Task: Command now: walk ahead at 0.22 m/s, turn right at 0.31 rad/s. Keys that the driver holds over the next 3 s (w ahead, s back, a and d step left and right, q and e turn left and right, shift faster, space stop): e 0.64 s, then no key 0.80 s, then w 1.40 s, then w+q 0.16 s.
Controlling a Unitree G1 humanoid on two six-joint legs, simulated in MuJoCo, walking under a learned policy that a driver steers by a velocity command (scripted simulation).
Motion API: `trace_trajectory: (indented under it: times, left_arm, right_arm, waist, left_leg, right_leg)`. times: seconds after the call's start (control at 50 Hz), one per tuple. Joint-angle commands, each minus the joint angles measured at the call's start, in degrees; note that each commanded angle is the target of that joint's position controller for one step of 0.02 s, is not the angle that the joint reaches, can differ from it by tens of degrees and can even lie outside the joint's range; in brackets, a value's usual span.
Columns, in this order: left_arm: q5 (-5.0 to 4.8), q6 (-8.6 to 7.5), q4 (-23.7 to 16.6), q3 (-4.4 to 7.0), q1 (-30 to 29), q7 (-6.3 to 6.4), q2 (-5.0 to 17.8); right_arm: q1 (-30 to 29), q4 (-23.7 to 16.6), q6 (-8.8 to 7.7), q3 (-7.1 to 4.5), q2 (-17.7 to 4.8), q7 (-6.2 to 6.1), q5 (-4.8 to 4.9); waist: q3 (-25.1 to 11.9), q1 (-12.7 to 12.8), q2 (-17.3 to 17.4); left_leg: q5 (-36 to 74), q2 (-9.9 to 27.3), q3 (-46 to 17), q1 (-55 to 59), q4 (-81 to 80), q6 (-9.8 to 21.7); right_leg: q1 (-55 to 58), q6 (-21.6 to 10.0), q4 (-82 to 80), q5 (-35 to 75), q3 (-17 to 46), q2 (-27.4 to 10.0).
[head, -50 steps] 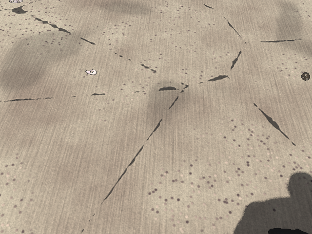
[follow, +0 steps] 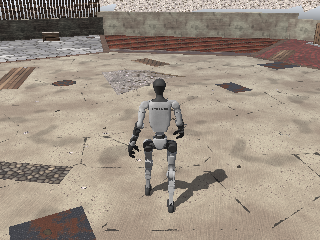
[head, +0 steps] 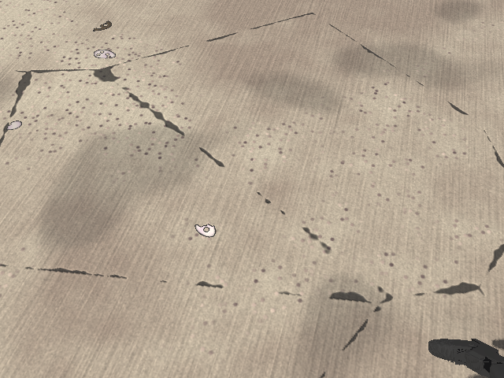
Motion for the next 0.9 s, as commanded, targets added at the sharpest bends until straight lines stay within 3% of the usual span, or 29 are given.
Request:
trace_trajectory:
  times: [0.02, 0.04, 0.06, 0.08, 0.1, 0.12, 0.14, 0.16, 0.18, 0.28, 0.34, 0.4, 0.42, 0.44, 0.46, 0.48, 0.5, 0.52, 0.54, 0.56, 0.6, 0.68, 0.76, 0.82, 0.86, 0.88, 0.9]
  left_arm:
    - [0.08, -0.07, -4.87, 2.07, -3.86, 0.79, 9.06]
    - [1.51, -0.47, -7.27, 0.79, -3.39, 0.70, 5.05]
    - [0.41, -0.57, -6.19, -0.34, 7.22, 0.50, 2.27]
    - [-0.36, 0.19, -4.84, 1.34, 6.59, 0.49, 8.70]
    - [-0.94, 1.12, -6.26, 2.02, 1.63, 0.73, 9.55]
    - [-0.67, 2.39, -6.49, 2.09, -0.27, 1.30, 8.54]
    - [-0.02, 3.99, -7.16, 2.44, -1.84, 1.95, 8.39]
    - [0.00, 5.33, -7.32, 2.41, -0.31, 2.24, 7.18]
    - [0.16, 6.06, -7.54, 2.35, 1.06, 2.42, 6.23]
    - [0.78, 5.92, -10.96, 2.17, -4.40, 1.48, 5.30]
    - [0.65, 6.14, -12.63, 2.42, -6.65, 0.38, 6.40]
    - [0.76, 6.40, -13.03, 3.00, -5.67, -0.50, 6.87]
    - [1.03, 6.36, -12.52, 3.43, -4.34, -0.48, 7.37]
    - [1.39, 6.27, -12.42, 4.25, -2.84, -0.08, 9.66]
    - [1.33, 6.19, -14.00, 5.58, -2.72, 1.15, 16.28]
    - [3.08, 5.08, -15.73, 5.54, -3.50, 0.74, 18.41]
    - [3.59, 3.78, -15.75, 5.13, -4.45, 0.30, 16.36]
    - [2.66, 2.94, -15.98, 4.80, -7.54, 0.45, 14.91]
    - [1.58, 2.81, -16.60, 4.18, -10.13, 0.73, 12.71]
    - [0.98, 2.92, -17.04, 3.69, -11.71, 1.06, 11.70]
    - [1.25, 3.08, -17.54, 3.17, -11.22, 1.60, 10.67]
    - [0.92, 3.44, -17.92, 3.36, -9.96, 2.26, 10.95]
    - [1.63, 4.01, -17.96, 3.22, -10.57, 1.71, 11.10]
    - [1.51, 4.32, -17.56, 2.78, -11.32, 1.09, 10.66]
    - [0.95, 4.48, -17.29, 2.17, -12.96, 0.99, 9.64]
    - [0.73, 4.44, -16.87, 1.84, -12.59, 1.02, 8.93]
    - [1.37, 4.07, -16.55, 1.38, -11.01, 1.07, 7.60]
  right_arm:
    - [10.08, -0.74, -1.29, -3.60, -10.76, -0.81, -1.03]
    - [16.65, -0.57, -0.96, -4.28, -14.77, -1.65, -2.54]
    - [17.03, -0.94, 0.36, -3.95, -14.19, -1.38, -1.80]
    - [15.37, -2.16, 1.62, -3.14, -10.21, -1.36, -0.73]
    - [11.85, -2.39, 2.30, -2.48, -8.18, -1.65, -0.03]
    - [8.42, -1.98, 2.76, -2.05, -7.10, -1.88, 0.23]
    - [5.43, -1.79, 3.02, -1.92, -6.63, -1.94, -0.36]
    - [3.08, -1.66, 3.01, -2.27, -7.89, -1.85, -1.27]
    - [0.94, -1.65, 2.88, -2.37, -7.89, -1.76, -1.53]
    - [0.36, 0.03, 2.93, -3.09, -9.35, -2.89, -0.65]
    - [1.12, 1.08, 3.87, -3.62, -11.04, -3.00, -0.01]
    - [0.87, 2.06, 4.79, -3.94, -11.91, -2.76, 1.41]
    - [2.04, 2.79, 5.11, -3.81, -10.98, -2.72, 1.76]
    - [4.80, 4.10, 5.52, -3.42, -8.87, -2.53, 1.60]
    - [6.37, 2.97, 5.66, -2.54, -5.49, -2.04, -0.84]
    - [0.49, 0.43, 5.40, -3.10, -7.27, -2.62, -0.94]
    - [-1.80, 0.17, 5.46, -3.70, -9.05, -3.00, 0.07]
    - [-0.27, 0.91, 5.64, -4.06, -9.25, -3.36, 0.62]
    - [1.33, 2.45, 5.85, -4.31, -9.27, -3.89, 0.20]
    - [2.10, 2.76, 5.93, -4.51, -9.52, -4.13, -0.30]
    - [3.02, 2.85, 5.55, -4.49, -8.80, -3.85, 0.08]
    - [1.92, 2.66, 5.12, -3.56, -7.01, -3.38, 0.56]
    - [2.34, 2.96, 5.05, -3.13, -7.37, -2.41, 0.90]
    - [3.06, 3.01, 4.69, -3.03, -7.94, -1.84, 1.07]
    - [5.39, 3.77, 4.19, -2.75, -7.15, -1.30, 0.89]
    - [6.77, 4.22, 3.90, -2.61, -7.13, -1.03, 0.41]
    - [7.98, 4.19, 3.75, -2.92, -9.55, -1.11, -0.56]
  waist:
    - [-9.21, -8.66, -5.45]
    - [-17.76, -10.16, 3.90]
    - [-28.54, -7.37, 15.97]
    - [-27.84, -8.58, 8.54]
    - [-19.96, -7.96, 6.45]
    - [-14.53, -6.61, 4.13]
    - [-10.49, -5.45, 3.25]
    - [-8.20, -3.73, 6.72]
    - [-6.64, -2.70, 7.89]
    - [-8.17, -3.85, 4.93]
    - [-8.39, -4.52, 5.21]
    - [-7.64, -3.12, 4.78]
    - [-7.51, -2.80, 3.48]
    - [-5.79, -2.88, -2.24]
    - [-4.87, -5.69, -20.09]
    - [-5.21, -2.71, -19.70]
    - [-5.43, -2.31, -13.36]
    - [-4.87, -4.36, -10.82]
    - [-5.60, -5.38, -8.53]
    - [-5.82, -6.08, -9.19]
    - [-7.81, -6.51, -9.18]
    - [-8.44, -5.13, -9.42]
    - [-7.65, -4.06, -11.07]
    - [-6.75, -3.76, -10.86]
    - [-6.67, -5.70, -9.88]
    - [-6.56, -6.62, -8.73]
    - [-7.58, -5.93, -5.26]
  left_leg:
    - [15.06, 1.61, -0.42, 21.55, -3.75, 3.55]
    - [40.65, 14.78, -10.71, 39.95, 2.68, 8.58]
    - [44.86, 27.35, -24.10, 51.29, 3.93, 17.90]
    - [30.99, 23.46, -22.11, 45.81, 1.08, 16.30]
    - [20.26, 20.53, -16.44, 39.64, -1.29, 14.32]
    - [10.92, 18.12, -13.21, 31.82, -4.49, 13.14]
    - [0.07, 16.20, -10.69, 23.43, -8.62, 11.92]
    - [-2.86, 15.30, -7.55, 15.50, -11.67, 12.87]
    - [-4.57, 14.62, -4.48, 11.30, -13.46, 13.05]
    - [-3.01, 15.73, 1.83, 12.76, -13.62, 12.96]
    - [-4.92, 17.20, 2.83, 15.36, -12.80, 12.32]
    - [-8.40, 17.03, 4.65, 16.93, -8.52, 9.08]
    - [-11.87, 15.37, 6.23, 15.74, -5.05, 6.63]
    - [-17.75, 11.80, 9.66, 11.74, 2.93, 2.27]
    - [-35.97, 3.27, 15.63, -2.53, 21.70, -4.21]
    - [-42.95, -2.30, 6.01, -9.24, 33.11, -4.88]
    - [-38.79, -1.20, 1.76, -9.82, 37.81, -3.70]
    - [-33.09, -0.35, 0.47, -10.25, 38.01, -2.81]
    - [-29.61, 0.28, -0.14, -9.77, 37.46, -2.80]
    - [-27.03, 0.01, -0.06, -8.37, 37.81, -3.20]
    - [-23.95, -1.15, -0.18, -5.89, 37.73, -3.78]
    - [-21.81, -1.51, -0.75, -4.44, 25.56, -5.06]
    - [-23.67, -1.34, 0.31, 4.02, 17.52, -5.14]
    - [-24.66, -1.43, 0.96, 7.93, 11.89, -4.30]
    - [-18.38, -1.72, 1.92, 13.55, 1.46, -3.00]
    - [-10.23, -1.15, 1.59, 18.37, -5.77, -1.89]
    - [-3.70, 3.81, -2.74, 23.72, -6.82, -0.02]
  right_leg:
    - [-6.01, -2.76, 14.80, 34.08, 7.19, -8.26]
    - [-19.93, 0.47, 32.12, 10.72, 4.09, -2.67]
    - [-31.43, 2.59, 47.42, -25.02, 3.78, 1.12]
    - [-32.55, 3.32, 52.21, -22.34, 6.78, -2.26]
    - [-36.81, 4.10, 53.47, -18.47, 4.37, -3.90]
    - [-37.03, 5.02, 52.11, -14.94, 2.97, -5.86]
    - [-34.13, 5.21, 50.37, -11.45, 2.72, -7.21]
    - [-29.31, 5.89, 50.59, -9.11, 1.50, -7.25]
    - [-26.91, 6.13, 49.10, -7.27, 0.63, -7.09]
    - [-22.78, 4.41, 34.72, 1.18, -0.73, -8.58]
    - [-20.09, 3.01, 28.82, 1.43, -2.25, -7.97]
    - [-14.96, 0.35, 17.76, 4.33, -4.78, -6.15]
    - [-11.41, -1.16, 13.18, 6.89, -5.16, -4.65]
    - [-7.82, -3.68, 5.89, 13.49, 0.03, -6.35]
    - [-1.06, -10.16, 1.79, 31.60, 20.19, -20.92]
    - [-5.94, -18.92, -1.59, 30.01, 29.29, -25.86]
    - [-6.96, -17.49, -2.49, 24.47, 25.52, -22.82]
    - [-7.11, -13.86, -1.84, 21.60, 21.36, -19.88]
    - [-6.87, -11.14, -1.12, 19.94, 18.97, -17.91]
    - [-7.82, -10.42, -0.77, 22.01, 17.45, -16.89]
    - [-7.23, -10.59, -0.19, 25.58, 16.29, -15.38]
    - [-3.29, -10.67, 0.94, 24.07, 16.75, -14.69]
    - [-7.65, -11.74, 1.31, 21.68, 18.03, -14.68]
    - [-8.33, -11.91, 2.69, 23.47, 20.21, -14.81]
    - [-9.20, -10.27, 4.86, 24.17, 20.00, -13.23]
    - [-10.93, -8.16, 5.54, 21.84, 19.37, -11.66]
    - [-13.89, -5.05, 8.08, 15.35, 17.41, -9.02]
